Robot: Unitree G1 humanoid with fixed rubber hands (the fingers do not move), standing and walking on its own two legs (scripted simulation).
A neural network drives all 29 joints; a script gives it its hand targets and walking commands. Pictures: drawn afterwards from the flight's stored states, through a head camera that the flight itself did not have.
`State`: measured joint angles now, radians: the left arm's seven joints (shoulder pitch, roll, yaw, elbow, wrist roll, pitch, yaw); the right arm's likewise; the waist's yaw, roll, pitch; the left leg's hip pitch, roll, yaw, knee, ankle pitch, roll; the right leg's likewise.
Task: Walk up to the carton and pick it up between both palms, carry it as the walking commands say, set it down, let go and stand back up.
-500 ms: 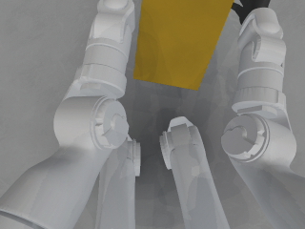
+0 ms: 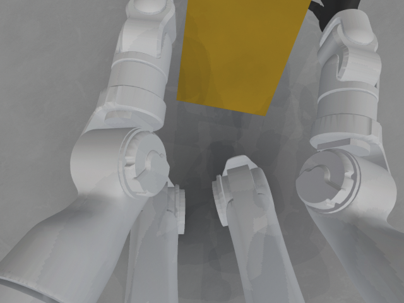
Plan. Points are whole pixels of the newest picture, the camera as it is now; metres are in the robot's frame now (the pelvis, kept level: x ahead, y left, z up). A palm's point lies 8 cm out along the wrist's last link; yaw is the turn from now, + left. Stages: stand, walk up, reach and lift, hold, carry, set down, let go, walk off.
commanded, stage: set down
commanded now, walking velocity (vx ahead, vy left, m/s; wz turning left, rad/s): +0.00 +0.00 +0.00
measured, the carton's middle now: (233, 22) +0.55 -0.12 -0.24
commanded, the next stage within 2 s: none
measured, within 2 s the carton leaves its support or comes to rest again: rests again in 0.96 s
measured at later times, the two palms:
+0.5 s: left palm out of the picture +0.58 +0.00 -0.15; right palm (321, 24) +0.50 -0.25 -0.15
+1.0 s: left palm (146, 20) +0.56 +0.03 -0.19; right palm (326, 42) +0.48 -0.27 -0.19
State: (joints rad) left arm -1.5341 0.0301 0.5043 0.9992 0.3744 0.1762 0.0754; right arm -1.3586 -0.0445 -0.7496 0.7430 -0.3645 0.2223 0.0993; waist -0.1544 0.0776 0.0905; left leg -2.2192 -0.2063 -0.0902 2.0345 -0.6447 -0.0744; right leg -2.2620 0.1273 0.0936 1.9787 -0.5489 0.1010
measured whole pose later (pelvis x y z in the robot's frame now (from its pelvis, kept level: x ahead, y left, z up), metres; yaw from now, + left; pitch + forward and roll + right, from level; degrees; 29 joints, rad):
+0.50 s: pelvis +0.00 +0.00 -0.01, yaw +0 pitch +46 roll -1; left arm -1.54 0.06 0.40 1.04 0.31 0.15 0.10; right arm -1.36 -0.08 -0.71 0.83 -0.31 0.17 0.06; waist -0.16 0.06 0.16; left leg -2.22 -0.21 -0.09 2.08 -0.66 -0.07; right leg -2.26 0.11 0.08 2.02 -0.56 0.10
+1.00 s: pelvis -0.02 +0.00 -0.03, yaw +0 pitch +38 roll -2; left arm -1.57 0.28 -0.02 1.08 -0.08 0.14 0.16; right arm -1.43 -0.28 -0.43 1.07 0.01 0.06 -0.07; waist -0.16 0.05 0.38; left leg -2.18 -0.19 -0.09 2.15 -0.62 -0.08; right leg -2.21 0.05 0.02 2.08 -0.53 0.06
